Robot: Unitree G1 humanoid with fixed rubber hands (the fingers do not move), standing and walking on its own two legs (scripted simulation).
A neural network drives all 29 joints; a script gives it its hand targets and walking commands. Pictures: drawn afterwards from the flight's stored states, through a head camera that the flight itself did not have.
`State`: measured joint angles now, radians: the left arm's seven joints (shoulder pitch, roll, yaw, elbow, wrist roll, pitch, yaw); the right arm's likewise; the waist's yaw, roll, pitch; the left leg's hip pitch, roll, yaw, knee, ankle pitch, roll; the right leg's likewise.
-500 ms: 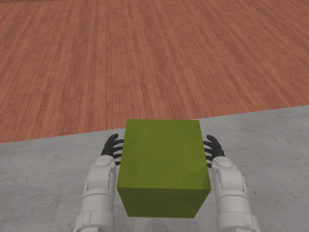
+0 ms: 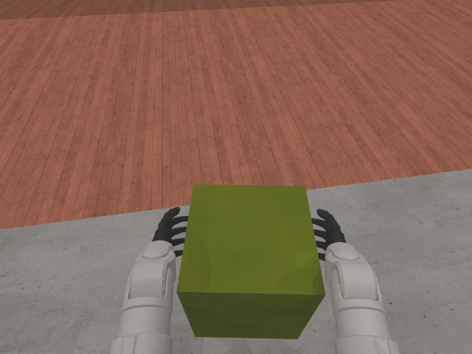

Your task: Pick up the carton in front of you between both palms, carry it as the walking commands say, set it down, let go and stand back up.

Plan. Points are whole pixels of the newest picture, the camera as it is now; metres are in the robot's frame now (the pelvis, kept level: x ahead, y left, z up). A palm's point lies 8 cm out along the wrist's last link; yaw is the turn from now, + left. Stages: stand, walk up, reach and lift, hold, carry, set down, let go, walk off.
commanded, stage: hold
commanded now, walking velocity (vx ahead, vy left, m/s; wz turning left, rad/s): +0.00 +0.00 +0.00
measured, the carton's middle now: (247, 265) +0.30 +0.00 -0.03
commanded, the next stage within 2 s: carry in 1.22 s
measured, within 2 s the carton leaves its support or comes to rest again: neither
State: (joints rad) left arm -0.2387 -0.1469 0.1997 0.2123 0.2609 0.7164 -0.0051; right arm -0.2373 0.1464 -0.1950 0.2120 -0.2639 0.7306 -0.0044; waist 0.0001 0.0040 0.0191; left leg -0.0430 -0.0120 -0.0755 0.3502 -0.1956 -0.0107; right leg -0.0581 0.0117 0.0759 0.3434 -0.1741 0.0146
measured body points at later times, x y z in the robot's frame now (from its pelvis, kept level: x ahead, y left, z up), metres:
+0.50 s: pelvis -0.01 +0.00 +0.00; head -0.05 +0.00 +0.45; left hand +0.29 +0.15 +0.04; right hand +0.29 -0.15 +0.04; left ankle +0.01 +0.13 -0.75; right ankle +0.02 -0.13 -0.75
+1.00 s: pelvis +0.00 +0.00 +0.00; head -0.04 +0.00 +0.45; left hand +0.29 +0.15 +0.04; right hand +0.29 -0.15 +0.04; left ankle +0.01 +0.13 -0.75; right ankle +0.02 -0.13 -0.75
